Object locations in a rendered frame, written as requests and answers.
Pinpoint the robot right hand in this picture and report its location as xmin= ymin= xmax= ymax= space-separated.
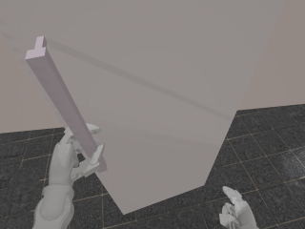
xmin=219 ymin=186 xmax=257 ymax=229

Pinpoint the fridge door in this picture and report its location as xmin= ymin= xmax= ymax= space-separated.
xmin=0 ymin=0 xmax=286 ymax=215

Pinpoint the robot left hand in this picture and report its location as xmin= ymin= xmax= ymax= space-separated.
xmin=49 ymin=123 xmax=105 ymax=187

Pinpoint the left robot forearm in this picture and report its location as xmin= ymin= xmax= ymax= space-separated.
xmin=31 ymin=183 xmax=74 ymax=229

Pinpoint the handle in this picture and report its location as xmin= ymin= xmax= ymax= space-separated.
xmin=25 ymin=35 xmax=108 ymax=174

